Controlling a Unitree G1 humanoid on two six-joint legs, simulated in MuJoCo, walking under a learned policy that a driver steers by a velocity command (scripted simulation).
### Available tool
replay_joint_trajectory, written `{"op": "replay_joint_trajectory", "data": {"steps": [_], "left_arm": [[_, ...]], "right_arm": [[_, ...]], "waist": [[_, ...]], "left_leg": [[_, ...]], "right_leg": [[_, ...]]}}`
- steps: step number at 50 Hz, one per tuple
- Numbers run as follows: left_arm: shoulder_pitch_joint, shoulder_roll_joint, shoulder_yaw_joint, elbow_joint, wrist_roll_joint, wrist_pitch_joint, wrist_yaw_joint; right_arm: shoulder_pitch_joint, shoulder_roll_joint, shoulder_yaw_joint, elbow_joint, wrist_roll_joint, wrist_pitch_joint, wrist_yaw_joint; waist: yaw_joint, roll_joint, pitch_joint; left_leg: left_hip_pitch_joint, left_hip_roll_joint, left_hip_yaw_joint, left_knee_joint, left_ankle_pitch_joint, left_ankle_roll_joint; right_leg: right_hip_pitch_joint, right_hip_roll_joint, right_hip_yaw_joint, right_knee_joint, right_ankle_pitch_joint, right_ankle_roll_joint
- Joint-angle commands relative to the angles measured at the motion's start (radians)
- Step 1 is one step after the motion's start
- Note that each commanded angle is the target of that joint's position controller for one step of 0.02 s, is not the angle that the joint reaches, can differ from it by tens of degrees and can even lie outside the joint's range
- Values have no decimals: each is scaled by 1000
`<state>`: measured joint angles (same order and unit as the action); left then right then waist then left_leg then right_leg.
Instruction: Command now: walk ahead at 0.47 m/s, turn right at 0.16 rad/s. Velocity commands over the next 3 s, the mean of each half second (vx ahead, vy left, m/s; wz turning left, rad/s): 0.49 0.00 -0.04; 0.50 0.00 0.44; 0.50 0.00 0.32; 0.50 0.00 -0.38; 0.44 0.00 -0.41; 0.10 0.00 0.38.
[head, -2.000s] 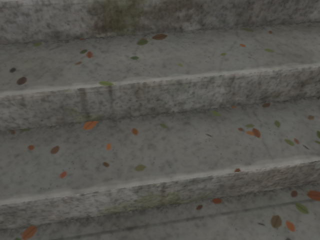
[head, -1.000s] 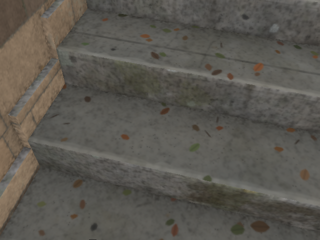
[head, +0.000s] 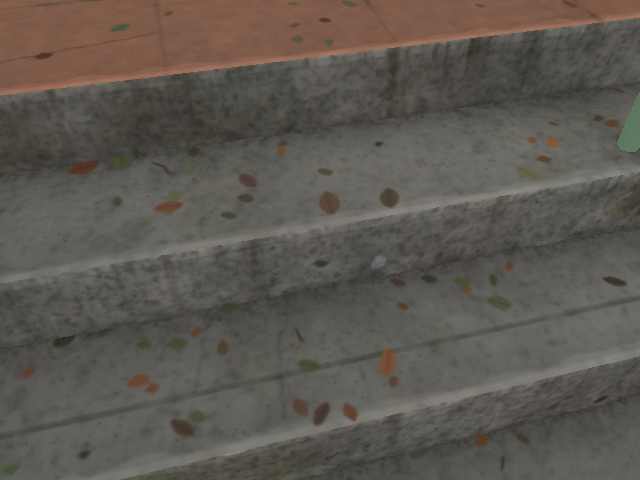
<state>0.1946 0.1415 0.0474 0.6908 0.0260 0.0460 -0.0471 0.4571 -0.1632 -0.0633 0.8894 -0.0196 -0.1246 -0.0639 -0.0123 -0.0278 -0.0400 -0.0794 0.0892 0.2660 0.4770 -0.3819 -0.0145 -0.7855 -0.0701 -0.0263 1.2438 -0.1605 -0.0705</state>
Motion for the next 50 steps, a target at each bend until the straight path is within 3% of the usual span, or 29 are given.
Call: {"op": "replay_joint_trajectory", "data": {"steps": [1,3,4,5,6,7,8,10,13,17,19,20,22,24,25,26,27,28,30,32,36,39,40,43,45,47,48,49,50], "left_arm": [[-102,40,13,-93,-19,-19,1],[-43,50,24,-75,-8,-30,8],[54,52,32,-41,-21,-40,18],[219,64,45,-3,6,-60,25],[336,126,67,48,25,-77,25],[324,187,63,80,59,-101,32],[408,295,85,89,61,-92,58],[324,187,54,75,54,-83,62],[381,69,7,211,31,-124,52],[249,81,-20,289,2,-185,32],[265,92,-38,310,-44,-184,53],[208,89,-51,280,-69,-171,67],[251,239,-14,278,-95,-194,92],[189,365,42,243,-80,-199,92],[188,351,55,212,-71,-195,78],[186,239,44,164,-26,-198,58],[258,148,32,125,18,-194,23],[223,66,9,53,59,-188,9],[46,-36,-33,-70,52,-165,20],[58,-91,-71,-95,41,-128,47],[-179,-120,-104,-200,19,-107,63],[-301,-96,-110,-292,16,-105,76],[-370,-102,-125,-332,30,-105,70],[-461,-80,-128,-390,38,-81,48],[-280,-78,-112,-293,-9,-90,59],[2,67,-46,-210,-38,-87,64],[94,130,-17,-172,-19,-100,65],[195,212,20,-124,21,-111,78],[86,234,42,-132,8,-76,98]], "right_arm": [[-107,-133,-25,-74,6,-17,9],[-97,-150,-20,-58,9,-4,20],[-103,-199,-32,-47,18,14,28],[-163,-221,-40,-65,44,24,31],[-229,-190,-35,-112,64,28,29],[-217,-29,2,-142,48,29,41],[-94,26,10,-137,49,27,46],[-287,7,6,-201,19,19,52],[-425,98,55,-312,0,34,58],[-557,83,103,-431,22,70,39],[-603,19,112,-454,16,108,32],[-503,18,113,-383,18,112,36],[-364,16,125,-312,47,120,10],[-94,-73,95,-243,37,108,3],[-28,-113,78,-198,17,88,19],[-22,-199,33,-140,-11,79,32],[-124,-223,3,-101,21,104,12],[-208,-143,9,-102,22,97,15],[-171,-49,20,-3,6,75,28],[-107,-7,27,76,0,56,49],[-22,-46,36,81,-4,19,82],[22,-104,25,65,-9,7,68],[61,-85,29,76,16,9,51],[158,-118,4,74,30,28,1],[65,-148,-11,1,35,42,-9],[-26,-264,-54,-68,23,8,22],[-107,-281,-69,-104,32,-23,53],[-143,-164,-53,-172,48,-41,88],[-158,-129,-52,-223,-25,-38,102]], "waist": [[34,180,104],[43,128,49],[90,124,-6],[177,114,-89],[226,127,-102],[122,-49,-71],[96,-225,-176],[108,-116,-98],[54,-41,62],[-52,-45,199],[-35,-19,193],[-63,2,67],[-127,-85,-112],[-233,-176,-322],[-241,-110,-353],[-179,128,-282],[-56,376,-298],[19,130,-186],[68,-69,84],[97,-68,117],[40,7,162],[12,90,166],[-17,57,162],[-96,97,32],[13,125,-198],[169,185,-411],[234,115,-456],[239,-130,-486],[179,-288,-445]], "left_leg": [[12,202,-162,-326,241,184],[145,169,-99,-170,844,199],[164,172,-88,-9,1209,193],[105,129,-68,209,1273,176],[-38,63,-103,450,976,150],[-400,-57,-186,754,110,110],[-648,-166,-318,1103,40,89],[-916,-146,-330,1569,84,106],[-1312,-156,-360,1957,-18,173],[-1219,-113,-264,1647,-36,179],[-933,-81,-55,1285,5,142],[-658,-110,6,1154,31,153],[-418,-158,15,942,9,168],[-363,-184,-82,676,-82,196],[-221,-223,-173,405,-2,211],[-91,-95,-521,152,245,279],[-2,88,-1128,-176,304,419],[-103,106,-1123,-202,-9,407],[-332,61,-877,-145,-161,337],[-333,-29,-634,-90,5,269],[-361,-17,-600,-180,40,256],[-302,-6,-646,-249,-36,255],[-306,-31,-639,-297,-23,241],[-152,28,-634,-474,528,283],[-204,-20,-439,-281,1473,229],[41,60,-499,71,1819,226],[-16,27,-488,308,1668,207],[-384,-141,-460,723,982,144],[-597,-235,-425,1188,226,114]], "right_leg": [[82,-26,-78,-316,-56,-31],[210,85,-164,-445,-194,-57],[353,139,-187,-560,-138,-77],[609,148,-186,-808,38,-79],[774,94,-95,-973,144,-50],[955,-114,121,-850,621,-43],[1112,-278,338,-814,1107,-124],[961,-272,363,-916,352,-211],[845,-231,269,-905,131,-139],[410,-142,63,-1160,-114,-52],[287,-76,-6,-1348,340,-56],[308,-20,-122,-1316,801,-58],[532,-131,-104,-1116,1765,-78],[882,-212,-89,-700,2011,-71],[864,-181,-82,-422,1816,-83],[588,27,-72,3,815,-21],[190,227,59,550,90,35],[16,172,137,817,97,14],[-183,107,121,895,135,-25],[-284,84,103,921,85,-43],[-535,66,-30,1025,-151,-32],[-658,10,-27,922,-221,-20],[-608,-14,-33,734,-190,-13],[-296,-16,-88,348,-160,-3],[281,140,-188,64,-252,-42],[440,139,-96,-132,-288,-68],[601,102,-3,-302,-297,-89],[829,-193,532,-551,-500,-233],[703,-303,1021,-915,-751,-299]]}}
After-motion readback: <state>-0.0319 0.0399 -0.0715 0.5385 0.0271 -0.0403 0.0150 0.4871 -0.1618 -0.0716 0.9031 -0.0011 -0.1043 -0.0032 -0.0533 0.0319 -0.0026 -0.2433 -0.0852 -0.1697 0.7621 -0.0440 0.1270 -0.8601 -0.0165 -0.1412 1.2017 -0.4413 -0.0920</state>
